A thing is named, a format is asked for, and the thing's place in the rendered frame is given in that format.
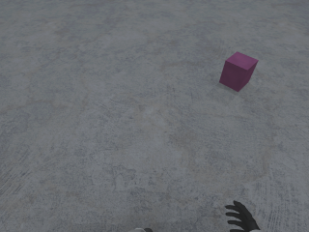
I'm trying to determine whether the right robot hand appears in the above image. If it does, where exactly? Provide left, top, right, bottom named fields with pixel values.
left=225, top=200, right=260, bottom=232

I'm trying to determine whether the carton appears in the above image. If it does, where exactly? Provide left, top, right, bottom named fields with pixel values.
left=219, top=51, right=259, bottom=92

